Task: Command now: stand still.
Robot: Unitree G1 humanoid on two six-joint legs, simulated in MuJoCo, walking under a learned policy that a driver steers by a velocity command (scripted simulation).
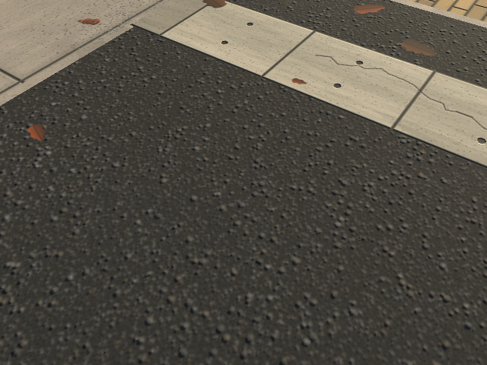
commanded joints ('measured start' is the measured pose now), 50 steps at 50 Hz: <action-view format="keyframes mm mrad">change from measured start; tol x2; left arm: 1 50 80 10 -4 0 -3 2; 32 124 34 -5 36 0 0 -1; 47 140 20 -11 42 -1 -1 0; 50 105 35 1 15 7 4 -9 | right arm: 1 88 -60 -6 5 0 -2 -3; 47 205 2 6 25 -2 -26 -2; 50 237 -55 -21 22 -5 -17 2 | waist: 1 -1 -7 36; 24 8 -3 66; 47 4 0 48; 50 -21 80 106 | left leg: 1 -119 98 -92 -75 101 26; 22 -158 102 -103 -89 78 33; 46 -139 106 -108 -90 160 39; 48 -136 93 -116 -115 -21 53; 50 -141 124 -200 -164 -312 105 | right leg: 1 62 -143 163 -62 153 -10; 8 51 -137 163 -71 96 -5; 17 43 -134 161 -69 71 -1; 46 33 -138 146 -31 124 8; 48 16 -108 126 -12 -25 4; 50 -99 -40 57 109 -234 -6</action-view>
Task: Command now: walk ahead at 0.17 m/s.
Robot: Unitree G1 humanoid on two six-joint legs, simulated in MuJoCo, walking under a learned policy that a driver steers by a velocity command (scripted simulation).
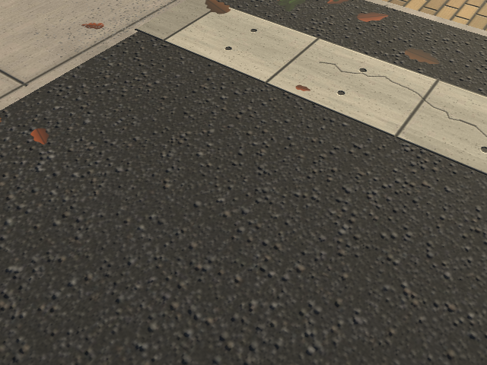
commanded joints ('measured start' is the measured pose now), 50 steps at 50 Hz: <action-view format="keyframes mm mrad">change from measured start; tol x32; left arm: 1 -3 66 17 -46 14 -2 -11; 10 -169 89 49 -214 10 -66 -61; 15 384 272 125 -91 23 -77 -33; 50 10 104 62 -228 35 -42 -63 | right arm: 1 162 -133 -38 10 1 9 1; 34 -441 -120 -67 -311 -3 -32 84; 40 125 -306 -144 -167 -44 -66 44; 50 -33 -178 -87 -137 2 -94 48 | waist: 1 -43 128 187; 15 193 -262 -75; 35 14 -77 137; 41 -120 239 -333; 50 32 30 57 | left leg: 1 -126 214 -281 -228 -420 116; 12 -122 252 -148 -112 220 137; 14 -308 142 -15 260 439 76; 17 -654 56 -91 928 -97 53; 38 -244 -34 74 131 197 107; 41 370 451 -783 -122 -28 320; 50 -140 230 -191 -263 306 173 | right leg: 1 -177 9 -11 135 -235 -29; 7 -488 -94 -16 355 -207 -28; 13 114 39 -126 114 -37 -58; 16 399 -410 740 -302 -405 -233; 38 327 -230 -3 64 889 -113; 41 -301 66 5 941 -296 -50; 50 -345 -144 38 649 5 -21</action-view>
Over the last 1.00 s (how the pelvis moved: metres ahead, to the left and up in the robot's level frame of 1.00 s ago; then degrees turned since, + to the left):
0.01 0.02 0.00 0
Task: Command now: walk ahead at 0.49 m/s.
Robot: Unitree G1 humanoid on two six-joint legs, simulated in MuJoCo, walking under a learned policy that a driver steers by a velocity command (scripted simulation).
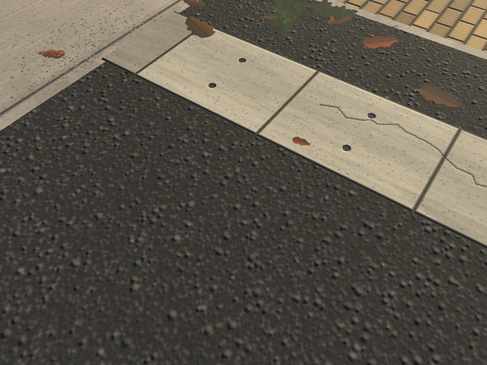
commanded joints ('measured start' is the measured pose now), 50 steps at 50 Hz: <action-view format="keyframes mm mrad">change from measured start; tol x32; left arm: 1 41 23 3 -33 5 22 -11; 12 -295 32 -8 -157 -15 4 -15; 18 284 219 66 -12 33 -31 22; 50 50 117 14 -120 -29 -63 16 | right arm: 1 61 -92 -6 -25 3 -22 -4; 19 240 -66 5 -27 39 -5 -5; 39 -352 -33 22 -225 -8 46 41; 50 -42 -174 -47 -151 5 54 7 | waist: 1 34 63 30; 19 119 -182 -377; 38 53 -30 73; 47 -82 280 -318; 50 -24 -27 -62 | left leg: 1 6 280 -237 -227 141 109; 16 282 276 -90 172 837 42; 19 -367 -5 -107 997 -352 -21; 20 -446 75 -178 1030 -268 -9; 35 -485 149 -89 435 196 -58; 44 -195 -10 55 230 -48 85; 47 471 452 -856 -18 -3 366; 50 176 343 -552 -91 148 240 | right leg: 1 -98 -46 -3 -73 86 27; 16 225 120 -126 -645 112 -68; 19 839 -355 690 -840 18 -273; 24 354 -155 207 -960 144 -122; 36 476 -121 -87 -1020 435 -61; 44 665 -176 -203 -537 1084 -44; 46 326 -112 -231 14 539 3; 47 -93 142 -124 358 -288 54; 50 -176 -10 38 195 -64 40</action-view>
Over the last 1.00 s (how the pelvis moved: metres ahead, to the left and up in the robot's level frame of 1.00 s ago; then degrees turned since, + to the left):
0.48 -0.02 0.00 0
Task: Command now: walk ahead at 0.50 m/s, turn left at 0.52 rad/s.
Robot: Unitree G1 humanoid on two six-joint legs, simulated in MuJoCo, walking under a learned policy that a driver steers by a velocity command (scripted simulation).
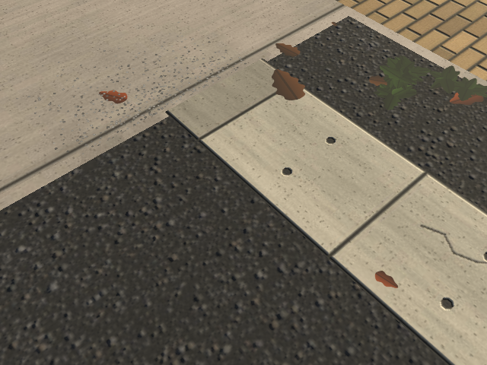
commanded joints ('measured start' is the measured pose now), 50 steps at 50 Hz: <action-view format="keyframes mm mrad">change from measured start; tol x16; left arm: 1 -46 115 23 -117 14 -19 -5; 18 -466 125 -5 -337 18 35 -36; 24 75 335 54 -256 56 2 18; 28 -127 140 14 -271 27 25 1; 50 101 190 11 -147 1 30 -3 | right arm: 1 118 -110 -26 -7 17 -4 -17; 25 364 -130 -10 -134 36 -31 -22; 45 -180 -73 33 -291 -21 26 61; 50 274 -185 -13 -159 -58 -6 14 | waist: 1 -6 -52 -54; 21 -10 103 -64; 25 32 -291 -421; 27 11 -17 -135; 29 -12 -70 -61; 45 51 -79 17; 50 -151 37 -297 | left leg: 1 295 323 -454 -321 263 166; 16 420 219 -425 -286 464 77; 22 324 176 -427 22 729 -14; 23 200 116 -392 250 555 -34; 25 -201 -21 -234 704 -350 -64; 26 -247 59 -229 754 -261 -64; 40 -290 179 -92 294 178 -113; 45 -199 140 -19 81 73 -67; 48 5 49 15 -14 -46 -10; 50 505 216 -216 -96 -72 58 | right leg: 1 -361 -78 106 24 70 13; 18 -422 1 72 -598 328 58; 23 313 -59 172 -779 200 -44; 25 550 -436 857 -921 58 -188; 30 109 -243 302 -1028 215 -116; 45 274 -247 -84 -1038 582 -91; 48 337 -253 -129 -789 992 -77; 50 56 -192 -169 -311 616 -35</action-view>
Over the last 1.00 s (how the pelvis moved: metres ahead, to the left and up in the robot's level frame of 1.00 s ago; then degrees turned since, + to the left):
0.56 0.00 -0.02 13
